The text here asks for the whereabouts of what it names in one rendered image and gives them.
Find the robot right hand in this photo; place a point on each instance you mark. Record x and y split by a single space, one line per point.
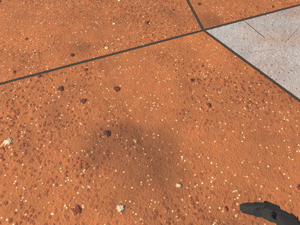
270 212

